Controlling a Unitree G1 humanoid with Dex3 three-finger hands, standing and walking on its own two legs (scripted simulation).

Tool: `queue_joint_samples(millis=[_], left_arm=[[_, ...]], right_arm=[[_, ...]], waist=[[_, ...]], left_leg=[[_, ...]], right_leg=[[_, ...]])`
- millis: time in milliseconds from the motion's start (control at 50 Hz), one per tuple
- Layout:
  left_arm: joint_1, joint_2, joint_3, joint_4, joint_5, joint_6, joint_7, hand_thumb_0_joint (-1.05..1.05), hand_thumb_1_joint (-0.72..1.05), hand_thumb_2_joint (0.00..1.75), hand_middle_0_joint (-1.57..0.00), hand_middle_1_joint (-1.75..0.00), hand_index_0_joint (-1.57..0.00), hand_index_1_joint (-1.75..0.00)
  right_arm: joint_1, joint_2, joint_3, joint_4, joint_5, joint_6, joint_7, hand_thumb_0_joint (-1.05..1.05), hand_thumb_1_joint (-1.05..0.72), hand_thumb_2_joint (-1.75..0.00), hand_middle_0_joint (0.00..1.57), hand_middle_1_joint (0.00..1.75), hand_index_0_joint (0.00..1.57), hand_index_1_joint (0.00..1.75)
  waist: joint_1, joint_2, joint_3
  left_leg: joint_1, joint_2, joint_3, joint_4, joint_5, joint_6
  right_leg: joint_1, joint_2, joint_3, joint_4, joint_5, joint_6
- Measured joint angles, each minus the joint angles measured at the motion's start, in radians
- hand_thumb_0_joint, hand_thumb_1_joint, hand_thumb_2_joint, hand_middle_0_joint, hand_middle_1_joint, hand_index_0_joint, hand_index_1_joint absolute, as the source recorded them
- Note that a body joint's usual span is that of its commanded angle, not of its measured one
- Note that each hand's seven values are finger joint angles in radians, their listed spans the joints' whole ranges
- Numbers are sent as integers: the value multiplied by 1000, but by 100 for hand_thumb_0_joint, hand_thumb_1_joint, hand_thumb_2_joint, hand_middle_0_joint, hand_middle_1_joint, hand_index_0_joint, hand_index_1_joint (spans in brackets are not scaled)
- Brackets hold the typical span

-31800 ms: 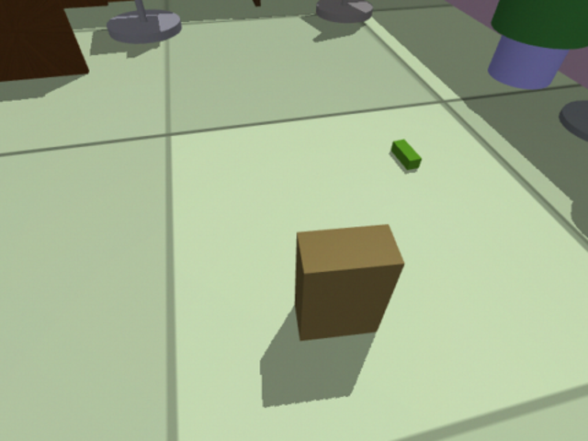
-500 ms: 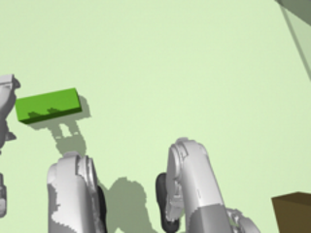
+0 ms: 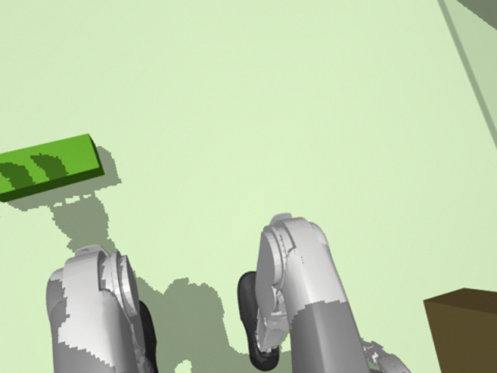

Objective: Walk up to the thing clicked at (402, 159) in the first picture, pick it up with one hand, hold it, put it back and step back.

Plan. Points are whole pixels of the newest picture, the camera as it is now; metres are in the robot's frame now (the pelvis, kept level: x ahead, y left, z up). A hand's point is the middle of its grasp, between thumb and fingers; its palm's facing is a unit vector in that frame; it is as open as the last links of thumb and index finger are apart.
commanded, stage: rise first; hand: left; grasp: from above
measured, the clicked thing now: (46, 167) +0.49 +0.29 -0.31
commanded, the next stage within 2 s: approach in 1.88 s
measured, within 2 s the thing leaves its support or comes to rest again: neither
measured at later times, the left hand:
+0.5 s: hand out of the picture +0.44 +0.33 -0.19, palm faces -0.43 -0.12 -0.89, open 14.2 cm
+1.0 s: hand out of the picture +0.45 +0.34 -0.19, palm faces -0.41 -0.11 -0.91, open 14.2 cm
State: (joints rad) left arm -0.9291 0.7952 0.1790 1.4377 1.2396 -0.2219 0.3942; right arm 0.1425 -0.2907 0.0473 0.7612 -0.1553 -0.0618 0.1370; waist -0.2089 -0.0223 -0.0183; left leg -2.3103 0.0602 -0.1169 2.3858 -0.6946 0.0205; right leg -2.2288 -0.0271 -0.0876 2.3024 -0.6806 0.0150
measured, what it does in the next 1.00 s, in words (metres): stands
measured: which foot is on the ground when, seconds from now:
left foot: down 0.00-1.00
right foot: down 0.00-1.00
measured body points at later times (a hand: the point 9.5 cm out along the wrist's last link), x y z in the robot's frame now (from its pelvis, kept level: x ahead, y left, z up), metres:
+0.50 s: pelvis +0.00 +0.00 -0.01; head +0.25 +0.07 +0.35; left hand +0.46 +0.34 -0.14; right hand +0.06 -0.28 -0.12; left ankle +0.07 +0.12 -0.30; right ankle +0.10 -0.12 -0.30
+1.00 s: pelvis +0.00 +0.00 -0.02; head +0.25 +0.08 +0.35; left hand +0.47 +0.34 -0.14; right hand +0.04 -0.27 -0.11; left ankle +0.07 +0.12 -0.30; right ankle +0.10 -0.12 -0.30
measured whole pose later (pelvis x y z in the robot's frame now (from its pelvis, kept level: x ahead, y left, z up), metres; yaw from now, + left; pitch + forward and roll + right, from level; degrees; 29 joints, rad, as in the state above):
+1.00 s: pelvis +0.00 +0.00 -0.02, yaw -1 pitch +33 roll -9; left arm -0.95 0.85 0.18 1.48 1.24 -0.20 0.43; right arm 0.15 -0.30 0.09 0.74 -0.16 -0.09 0.16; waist -0.25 -0.03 0.00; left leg -2.36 0.05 -0.14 2.45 -0.69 0.03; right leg -2.26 -0.02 -0.10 2.35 -0.67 0.03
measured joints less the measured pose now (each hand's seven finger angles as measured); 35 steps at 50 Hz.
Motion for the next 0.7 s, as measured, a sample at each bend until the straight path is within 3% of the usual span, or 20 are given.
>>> queue_joint_samples(millis=[380, 700], left_arm=[[-18, 13, 0, 15, 0, 27, 22, 0, -54, 100, -8, -104, -8, -104], [-26, 50, 20, 55, 12, -5, 27, 0, -56, 103, -8, -103, -7, -104]], right_arm=[[-11, 2, 20, -22, 1, -10, 8, 0, -90, -90, 20, 30, 20, 30], [-2, -6, 45, -24, -9, -11, 17, 0, -90, -90, 20, 30, 20, 30]], waist=[[-21, -1, 18], [-37, -11, 35]], left_leg=[[-27, -1, -4, 35, 1, 7], [-43, -4, -27, 64, 10, 4]], right_leg=[[-20, 3, 0, 28, 2, 8], [-28, 6, -18, 45, 15, 7]])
